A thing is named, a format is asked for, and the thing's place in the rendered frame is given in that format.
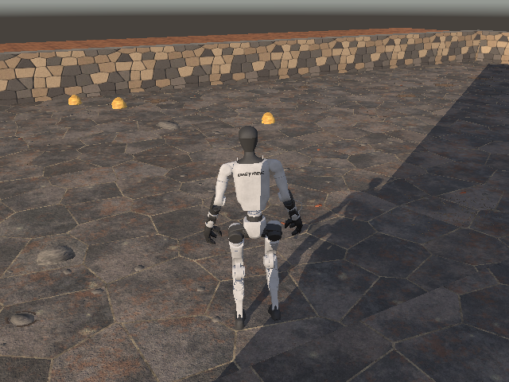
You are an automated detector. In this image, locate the left robot hand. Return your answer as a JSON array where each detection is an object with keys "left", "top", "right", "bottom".
[{"left": 204, "top": 225, "right": 222, "bottom": 244}]

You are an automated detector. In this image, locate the robot torso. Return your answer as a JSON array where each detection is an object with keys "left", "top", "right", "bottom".
[{"left": 233, "top": 156, "right": 270, "bottom": 239}]

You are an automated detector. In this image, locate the left robot forearm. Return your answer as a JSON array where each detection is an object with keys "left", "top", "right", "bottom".
[{"left": 205, "top": 195, "right": 221, "bottom": 228}]

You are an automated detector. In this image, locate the right robot forearm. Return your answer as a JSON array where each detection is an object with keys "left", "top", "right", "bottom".
[{"left": 283, "top": 189, "right": 300, "bottom": 220}]

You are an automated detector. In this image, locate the robot left upper arm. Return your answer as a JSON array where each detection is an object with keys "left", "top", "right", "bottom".
[{"left": 213, "top": 162, "right": 234, "bottom": 206}]

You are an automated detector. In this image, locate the right robot hand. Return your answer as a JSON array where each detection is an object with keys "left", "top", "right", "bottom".
[{"left": 285, "top": 217, "right": 303, "bottom": 236}]

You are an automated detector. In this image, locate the robot right upper arm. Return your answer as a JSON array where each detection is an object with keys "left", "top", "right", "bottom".
[{"left": 266, "top": 159, "right": 291, "bottom": 202}]

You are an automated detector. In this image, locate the left robot foot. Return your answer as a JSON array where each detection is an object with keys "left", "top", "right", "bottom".
[{"left": 235, "top": 309, "right": 246, "bottom": 329}]

